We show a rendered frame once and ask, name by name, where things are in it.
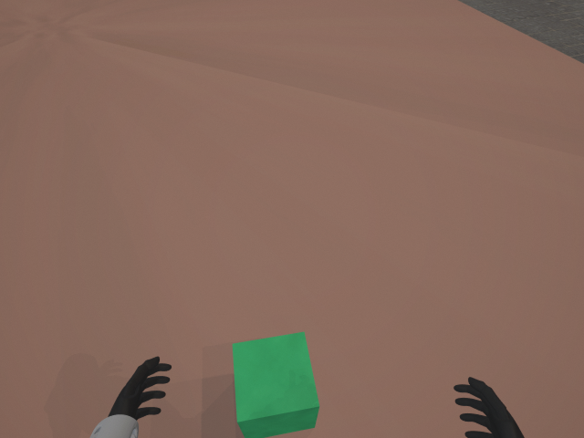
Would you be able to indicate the robot left forearm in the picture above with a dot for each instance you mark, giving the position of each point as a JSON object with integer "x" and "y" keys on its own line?
{"x": 117, "y": 426}

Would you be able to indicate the robot left hand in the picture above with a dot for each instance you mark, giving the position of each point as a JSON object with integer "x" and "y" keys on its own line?
{"x": 132, "y": 395}

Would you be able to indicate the robot right hand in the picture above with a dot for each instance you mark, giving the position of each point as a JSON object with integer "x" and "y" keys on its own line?
{"x": 498, "y": 420}

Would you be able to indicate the carton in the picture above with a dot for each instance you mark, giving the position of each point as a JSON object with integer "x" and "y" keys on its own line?
{"x": 275, "y": 391}

